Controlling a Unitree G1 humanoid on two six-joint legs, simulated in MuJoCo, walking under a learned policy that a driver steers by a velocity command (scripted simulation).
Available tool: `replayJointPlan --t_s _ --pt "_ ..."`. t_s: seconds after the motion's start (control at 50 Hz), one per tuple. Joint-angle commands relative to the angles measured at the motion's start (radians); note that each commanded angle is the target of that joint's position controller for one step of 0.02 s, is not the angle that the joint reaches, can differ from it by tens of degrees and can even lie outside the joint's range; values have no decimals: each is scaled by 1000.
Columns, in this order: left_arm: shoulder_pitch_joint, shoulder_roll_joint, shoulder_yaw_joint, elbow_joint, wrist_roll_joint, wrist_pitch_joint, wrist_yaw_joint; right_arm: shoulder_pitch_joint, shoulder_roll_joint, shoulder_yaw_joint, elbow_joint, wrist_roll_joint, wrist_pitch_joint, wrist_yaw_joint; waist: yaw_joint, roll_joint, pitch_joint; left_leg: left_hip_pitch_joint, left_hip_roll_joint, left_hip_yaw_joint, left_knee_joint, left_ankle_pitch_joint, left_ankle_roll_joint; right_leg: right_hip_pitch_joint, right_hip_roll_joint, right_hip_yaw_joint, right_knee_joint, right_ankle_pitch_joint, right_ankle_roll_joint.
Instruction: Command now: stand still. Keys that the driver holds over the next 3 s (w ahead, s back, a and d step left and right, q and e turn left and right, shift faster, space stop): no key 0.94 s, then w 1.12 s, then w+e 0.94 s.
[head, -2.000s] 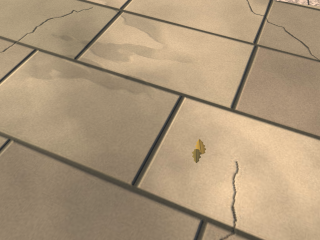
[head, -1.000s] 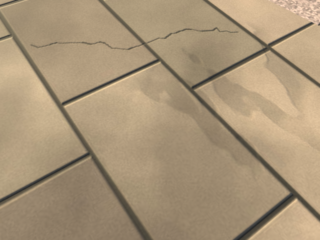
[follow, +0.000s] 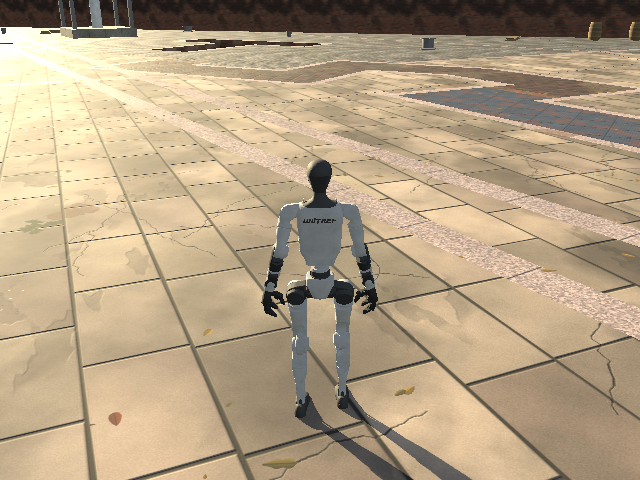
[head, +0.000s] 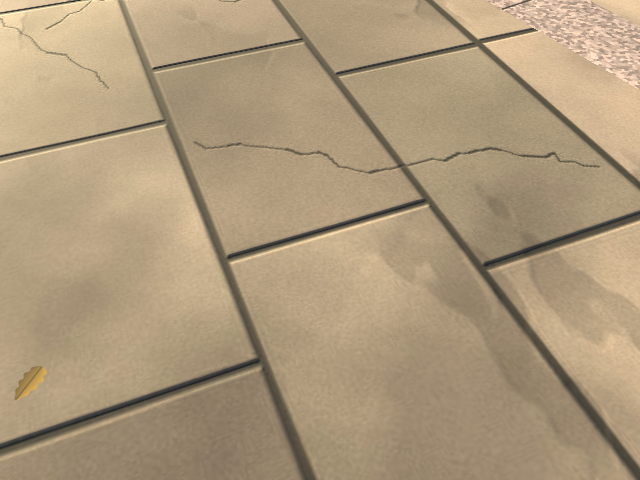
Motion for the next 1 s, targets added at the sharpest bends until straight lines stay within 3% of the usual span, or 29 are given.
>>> replayJointPlan --t_s 0.02,0.38,0.94,0.96,1.0 --pt "18 89 12 -5 -1 -8 6 32 -101 -15 -7 0 -9 -5 -6 4 25 -119 128 -108 -92 70 29 66 -88 94 -36 45 -24" --pt "44 43 4 74 -3 -3 19 115 -47 -1 63 -2 -11 -15 -8 10 37 -107 125 -90 -66 146 25 62 -89 89 -12 82 -30" --pt "82 -2 4 111 -3 -2 28 182 4 -5 83 -3 -15 -22 -11 13 55 -99 127 -82 -57 168 25 54 -87 84 1 86 -28" --pt "87 -9 2 114 -2 -2 27 192 9 -4 86 -5 -15 -21 -14 15 37 -93 120 -84 -73 80 28 61 -78 79 -3 19 -29" --pt "71 0 9 100 3 2 24 205 -26 -21 85 -7 -9 -20 -24 50 66 -118 112 -116 -102 -205 59 10 -26 39 61 -183 -40"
